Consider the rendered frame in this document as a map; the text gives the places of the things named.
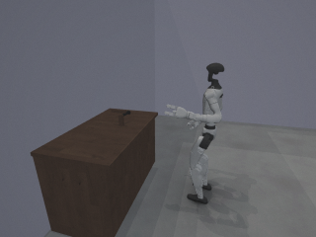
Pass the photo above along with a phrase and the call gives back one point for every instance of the left robot hand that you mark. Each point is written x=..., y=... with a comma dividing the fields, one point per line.
x=180, y=113

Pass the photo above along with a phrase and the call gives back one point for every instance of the right robot hand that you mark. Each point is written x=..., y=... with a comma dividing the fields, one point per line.
x=194, y=124

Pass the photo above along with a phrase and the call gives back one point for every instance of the left robot upper arm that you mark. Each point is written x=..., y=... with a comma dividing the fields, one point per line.
x=211, y=98

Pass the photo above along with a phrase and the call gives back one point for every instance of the counter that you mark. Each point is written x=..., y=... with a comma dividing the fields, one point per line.
x=90, y=175

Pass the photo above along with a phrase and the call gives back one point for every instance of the humanoid robot torso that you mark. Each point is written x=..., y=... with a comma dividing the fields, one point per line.
x=210, y=128

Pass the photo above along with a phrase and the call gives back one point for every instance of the right robot shin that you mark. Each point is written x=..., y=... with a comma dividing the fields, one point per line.
x=204, y=172

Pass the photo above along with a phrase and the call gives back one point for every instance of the robot left forearm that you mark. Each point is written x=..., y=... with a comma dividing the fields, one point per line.
x=203, y=118

